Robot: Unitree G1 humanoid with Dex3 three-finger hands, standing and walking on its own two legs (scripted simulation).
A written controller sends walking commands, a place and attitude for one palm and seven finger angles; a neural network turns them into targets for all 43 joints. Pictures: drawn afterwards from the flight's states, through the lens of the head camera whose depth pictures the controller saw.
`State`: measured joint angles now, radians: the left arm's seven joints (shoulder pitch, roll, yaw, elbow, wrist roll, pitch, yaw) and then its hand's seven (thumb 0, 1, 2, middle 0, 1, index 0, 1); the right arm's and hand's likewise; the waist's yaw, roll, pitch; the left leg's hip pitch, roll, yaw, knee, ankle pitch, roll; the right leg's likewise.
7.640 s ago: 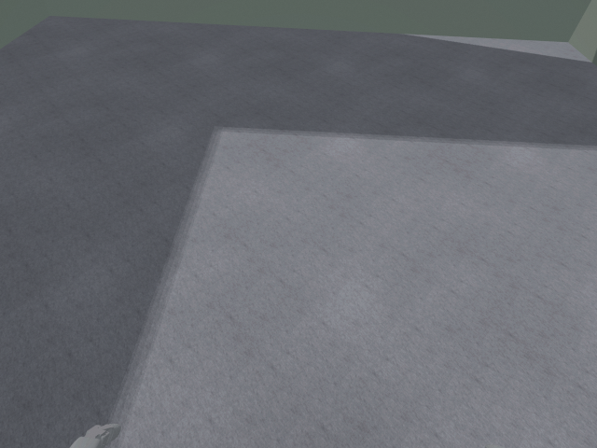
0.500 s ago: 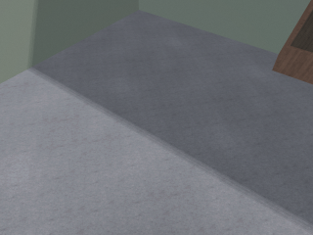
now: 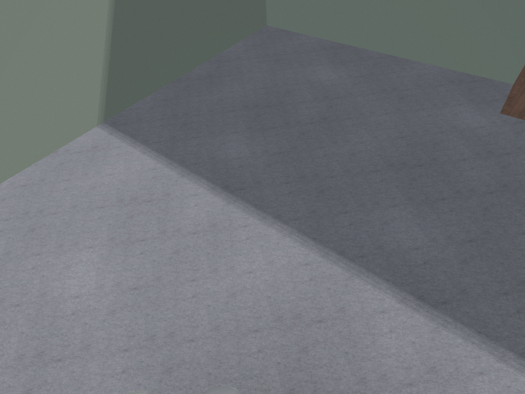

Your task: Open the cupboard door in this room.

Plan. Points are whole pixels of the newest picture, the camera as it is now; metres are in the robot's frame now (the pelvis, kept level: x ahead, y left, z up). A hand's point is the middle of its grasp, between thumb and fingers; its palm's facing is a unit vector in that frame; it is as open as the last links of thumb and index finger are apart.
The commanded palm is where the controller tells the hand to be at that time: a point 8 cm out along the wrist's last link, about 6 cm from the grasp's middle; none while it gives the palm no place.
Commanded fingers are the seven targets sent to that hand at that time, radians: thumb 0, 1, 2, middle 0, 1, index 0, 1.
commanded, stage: turn or walk to find it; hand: left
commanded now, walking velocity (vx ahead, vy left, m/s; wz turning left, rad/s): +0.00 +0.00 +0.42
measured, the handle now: out of the picture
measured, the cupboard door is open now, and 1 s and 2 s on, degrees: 0 0 0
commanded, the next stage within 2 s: none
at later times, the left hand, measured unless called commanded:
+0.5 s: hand out of the picture -0.04 +0.26 -0.18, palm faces +0.25 -0.94 -0.22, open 7.4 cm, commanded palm none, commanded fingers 0.00 0.90 0.90 -0.20 -0.30 -0.20 -0.30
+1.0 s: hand out of the picture -0.03 +0.20 -0.14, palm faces +0.41 -0.87 -0.27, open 7.4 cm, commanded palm none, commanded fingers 0.00 0.90 0.90 -0.20 -0.30 -0.20 -0.30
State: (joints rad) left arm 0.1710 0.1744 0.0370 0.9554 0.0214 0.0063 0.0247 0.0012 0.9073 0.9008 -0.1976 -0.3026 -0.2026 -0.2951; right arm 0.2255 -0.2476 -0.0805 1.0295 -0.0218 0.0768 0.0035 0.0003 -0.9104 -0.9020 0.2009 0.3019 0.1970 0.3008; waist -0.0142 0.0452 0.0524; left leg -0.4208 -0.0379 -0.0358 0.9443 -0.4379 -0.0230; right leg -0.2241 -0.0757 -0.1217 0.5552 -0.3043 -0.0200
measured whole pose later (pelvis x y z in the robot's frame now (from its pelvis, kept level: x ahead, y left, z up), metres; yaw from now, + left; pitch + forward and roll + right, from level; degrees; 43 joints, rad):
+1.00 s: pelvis -0.04 -0.01 +0.00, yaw +25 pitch -1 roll +2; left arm 0.19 0.15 0.02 0.92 0.02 0.01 0.02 0.00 0.90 0.90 -0.20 -0.30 -0.20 -0.30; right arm 0.23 -0.26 -0.09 0.99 -0.02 0.08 0.02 0.00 -0.91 -0.90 0.20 0.30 0.20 0.30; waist -0.02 0.05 0.06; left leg -0.49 -0.01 -0.05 1.16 -0.36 -0.06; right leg -0.20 -0.07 -0.15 0.51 -0.30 -0.04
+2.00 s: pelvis -0.06 -0.04 +0.00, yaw +50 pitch -1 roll +2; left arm 0.19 0.15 0.02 0.92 0.02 0.01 0.02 0.00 0.90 0.90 -0.20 -0.30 -0.21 -0.30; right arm 0.26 -0.26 -0.09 0.99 -0.03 0.08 0.02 0.00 -0.91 -0.90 0.20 0.30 0.20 0.30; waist -0.04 0.05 0.06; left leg -0.51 -0.01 -0.05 1.18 -0.35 -0.06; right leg -0.19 -0.07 -0.15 0.50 -0.30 -0.03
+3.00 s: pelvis -0.06 -0.07 +0.01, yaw +75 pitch -1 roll +3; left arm 0.20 0.15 0.02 0.92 0.02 0.01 0.02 0.00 0.90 0.90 -0.20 -0.30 -0.21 -0.30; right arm 0.26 -0.26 -0.09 1.00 -0.03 0.08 0.02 0.00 -0.91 -0.90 0.20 0.30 0.20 0.30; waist -0.03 0.05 0.06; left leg -0.49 0.00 -0.05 1.20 -0.34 -0.06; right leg -0.21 -0.08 -0.17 0.50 -0.28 -0.04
